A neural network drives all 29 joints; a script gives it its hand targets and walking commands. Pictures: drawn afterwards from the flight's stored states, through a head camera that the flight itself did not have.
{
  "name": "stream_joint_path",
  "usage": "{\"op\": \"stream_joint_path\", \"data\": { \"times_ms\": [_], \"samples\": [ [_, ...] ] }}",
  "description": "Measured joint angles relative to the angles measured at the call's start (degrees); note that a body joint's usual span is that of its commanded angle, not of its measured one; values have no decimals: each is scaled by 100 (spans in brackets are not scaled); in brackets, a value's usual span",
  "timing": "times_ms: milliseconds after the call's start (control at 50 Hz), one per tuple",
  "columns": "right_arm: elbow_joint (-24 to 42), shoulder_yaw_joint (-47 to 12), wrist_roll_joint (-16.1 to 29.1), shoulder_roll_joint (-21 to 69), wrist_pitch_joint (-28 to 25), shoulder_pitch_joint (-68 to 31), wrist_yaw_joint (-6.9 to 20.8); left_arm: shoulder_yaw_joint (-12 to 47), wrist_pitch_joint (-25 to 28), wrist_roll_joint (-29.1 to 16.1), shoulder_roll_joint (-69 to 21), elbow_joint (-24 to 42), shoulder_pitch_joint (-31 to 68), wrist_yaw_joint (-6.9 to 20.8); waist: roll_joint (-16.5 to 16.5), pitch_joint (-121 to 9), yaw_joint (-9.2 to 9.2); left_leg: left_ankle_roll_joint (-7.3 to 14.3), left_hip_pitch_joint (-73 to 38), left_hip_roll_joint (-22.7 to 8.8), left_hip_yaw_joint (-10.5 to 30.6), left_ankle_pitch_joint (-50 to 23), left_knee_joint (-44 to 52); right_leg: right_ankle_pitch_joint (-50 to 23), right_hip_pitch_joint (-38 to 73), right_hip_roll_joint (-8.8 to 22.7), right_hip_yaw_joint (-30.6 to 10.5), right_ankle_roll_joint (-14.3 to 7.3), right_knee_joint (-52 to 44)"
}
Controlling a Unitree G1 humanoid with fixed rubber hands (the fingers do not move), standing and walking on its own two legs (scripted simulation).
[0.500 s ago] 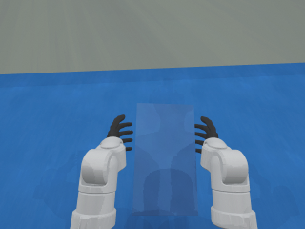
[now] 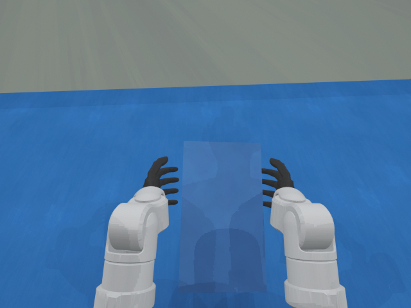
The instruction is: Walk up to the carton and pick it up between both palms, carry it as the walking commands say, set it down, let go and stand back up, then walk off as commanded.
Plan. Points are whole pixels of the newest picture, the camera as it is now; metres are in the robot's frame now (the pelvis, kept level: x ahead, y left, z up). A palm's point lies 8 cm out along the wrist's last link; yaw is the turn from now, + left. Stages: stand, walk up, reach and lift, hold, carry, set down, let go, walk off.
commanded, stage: carry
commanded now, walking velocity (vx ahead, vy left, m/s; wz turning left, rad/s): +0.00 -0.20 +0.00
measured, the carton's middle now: (216, 213) +0.32 -0.01 +0.01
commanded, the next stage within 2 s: none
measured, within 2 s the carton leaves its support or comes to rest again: neither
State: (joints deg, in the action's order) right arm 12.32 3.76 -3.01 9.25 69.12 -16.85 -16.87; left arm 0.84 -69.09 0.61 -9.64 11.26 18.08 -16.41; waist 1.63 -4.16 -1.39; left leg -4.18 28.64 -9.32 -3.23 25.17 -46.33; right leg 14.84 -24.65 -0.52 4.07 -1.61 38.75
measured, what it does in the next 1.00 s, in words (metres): walks backwards: left foot, then right foot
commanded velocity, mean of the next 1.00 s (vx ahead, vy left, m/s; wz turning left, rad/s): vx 0.00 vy -0.05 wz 0.00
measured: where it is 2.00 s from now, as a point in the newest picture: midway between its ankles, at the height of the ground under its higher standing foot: outside the picture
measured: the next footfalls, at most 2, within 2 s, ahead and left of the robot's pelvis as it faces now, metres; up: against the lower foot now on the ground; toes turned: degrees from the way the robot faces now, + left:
left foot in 0.20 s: -0.08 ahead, +0.05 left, +0.00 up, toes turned -9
right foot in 0.40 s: +0.01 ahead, -0.22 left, +0.00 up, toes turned -1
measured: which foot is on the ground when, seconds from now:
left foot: up 0.00-0.18, down 0.20-1.00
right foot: down 0.00-0.22, up 0.24-0.38, down 0.40-0.88, up 0.90-1.00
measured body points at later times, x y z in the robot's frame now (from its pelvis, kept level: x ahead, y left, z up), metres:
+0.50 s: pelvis -0.11 -0.09 +0.00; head -0.13 -0.09 +0.45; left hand +0.19 +0.02 +0.11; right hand +0.19 -0.22 +0.10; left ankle -0.06 +0.07 -0.71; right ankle -0.03 -0.21 -0.72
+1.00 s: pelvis -0.19 -0.08 -0.01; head -0.23 -0.07 +0.44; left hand +0.11 +0.04 +0.09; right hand +0.11 -0.19 +0.10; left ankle -0.06 +0.05 -0.72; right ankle -0.15 -0.18 -0.70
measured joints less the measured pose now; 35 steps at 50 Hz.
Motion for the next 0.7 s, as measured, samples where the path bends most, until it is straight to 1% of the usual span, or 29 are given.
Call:
{"op": "stream_joint_path", "data": {
  "times_ms": [20,40,60,100,140,180,200,220,240,260,280,300,320,340,360,400,420,440,480,520,640,700],
  "samples": [
    [17,51,6,-9,26,37,1,47,-25,7,-6,-61,24,13,-44,5,45,25,78,107,-5,303,-340,16,-31,35,29,-50,7],
    [52,96,38,-14,57,54,6,80,-43,29,-12,-93,43,23,-69,18,103,67,137,205,-28,455,-639,-5,-63,60,57,-90,-10],
    [92,118,85,-15,80,55,12,88,-44,71,-15,-103,53,31,-80,28,167,114,163,287,-71,505,-835,-53,-107,70,81,-124,-36],
    [165,108,202,-5,120,18,35,20,-10,176,-23,-108,77,29,-86,42,291,209,105,423,-171,501,-916,-179,-226,59,123,-183,-75],
    [252,58,316,9,138,-33,50,-97,37,241,-31,-56,102,-1,-76,40,380,292,-74,541,-239,478,-698,-302,-368,10,177,-238,-98],
    [300,-9,368,21,112,-75,81,-199,81,285,-37,23,116,-30,-81,0,412,383,-409,633,-306,354,-90,-409,-529,-63,244,-286,-96],
    [270,-51,372,27,74,-93,99,-254,93,294,-37,60,122,-43,-154,-6,412,491,-531,670,-331,-73,287,-453,-600,-71,261,-307,-77],
    [188,-120,371,33,31,-98,120,-316,107,306,-28,86,96,-57,-338,34,374,552,-583,716,-395,-411,429,-501,-613,-37,206,-321,-69],
    [85,-206,359,31,27,-88,138,-340,108,309,1,97,3,-59,-413,23,335,563,-596,691,-426,-519,479,-208,-650,-69,157,-222,14],
    [-24,-280,341,21,50,-63,154,-333,84,294,38,95,-124,-46,-369,-42,318,554,-564,610,-406,-545,501,320,-737,-115,152,-64,280],
    [-120,-325,313,11,79,-31,170,-307,44,273,64,80,-230,-30,-296,-88,290,533,-554,524,-375,-566,542,669,-814,-124,143,51,650],
    [-185,-352,270,0,98,14,179,-270,1,234,81,60,-299,-22,-245,-103,240,494,-578,452,-350,-605,609,792,-830,-101,92,106,950],
    [-204,-359,229,-14,111,67,175,-227,-44,180,91,55,-333,-17,-226,-102,181,442,-612,401,-327,-663,686,740,-764,-43,21,128,1061],
    [-178,-348,195,-26,119,116,159,-187,-85,116,93,67,-336,-13,-232,-99,121,388,-629,366,-302,-727,749,633,-631,27,-72,120,974],
    [-123,-319,171,-32,120,141,132,-151,-111,59,89,100,-314,-15,-243,-81,72,335,-625,335,-267,-783,776,540,-435,90,-169,108,726],
    [1,-247,119,-30,88,129,86,-87,-132,-12,68,204,-228,-40,-303,-66,-13,236,-551,303,-219,-842,726,262,69,213,-360,86,-111],
    [9,-202,94,-21,45,83,75,-60,-98,-8,56,220,-187,-55,-271,-56,-66,181,-500,229,-205,-851,672,-108,119,180,-357,146,-331],
    [-26,-142,53,-10,3,38,76,-20,-59,13,43,181,-152,-63,-184,-26,-55,132,-476,149,-149,-879,654,-246,110,106,-306,189,-343],
    [-80,-37,-11,-11,-12,41,67,90,-31,53,25,4,-88,-63,-162,-44,13,56,-462,155,-88,-842,707,-254,47,112,-244,183,-254],
    [-116,31,-25,-10,36,41,84,146,-16,117,19,-170,-59,-36,-185,-77,114,44,-458,212,-103,-615,740,-237,-16,168,-247,143,-190],
    [-228,7,121,29,106,-103,135,-69,67,371,-3,-437,12,7,-57,-40,520,202,-378,350,-18,-421,670,-396,-123,188,-278,95,-166],
    [-322,-73,156,43,94,-154,153,-226,86,461,-16,-513,55,14,-50,-18,599,303,-329,470,75,-382,570,-487,-176,171,-306,99,-163]
  ]
}}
